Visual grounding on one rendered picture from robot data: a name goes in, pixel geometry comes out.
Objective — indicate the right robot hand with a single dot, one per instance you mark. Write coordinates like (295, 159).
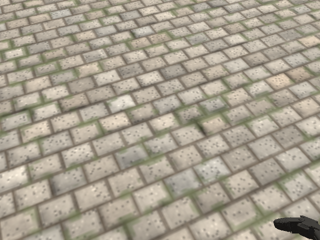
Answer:
(302, 225)

